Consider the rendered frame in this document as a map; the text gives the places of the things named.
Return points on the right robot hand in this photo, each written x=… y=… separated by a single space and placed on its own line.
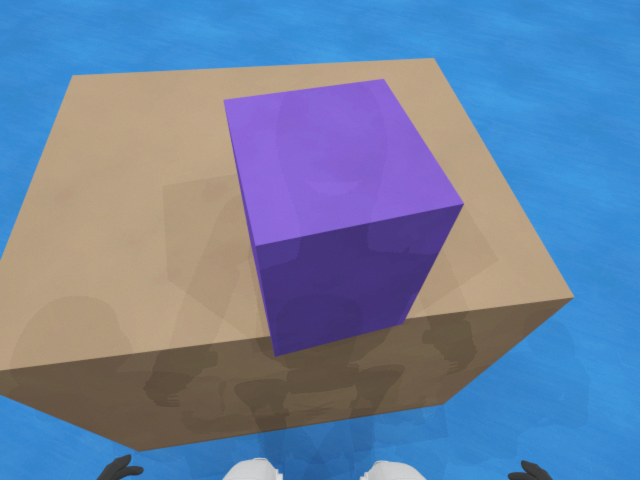
x=534 y=472

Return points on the left robot hand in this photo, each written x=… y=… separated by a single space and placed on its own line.
x=118 y=470

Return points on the carton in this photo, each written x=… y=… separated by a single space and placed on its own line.
x=347 y=209

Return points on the left robot thigh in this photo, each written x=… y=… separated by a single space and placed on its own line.
x=253 y=470

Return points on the pedestal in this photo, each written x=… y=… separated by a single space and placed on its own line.
x=130 y=304

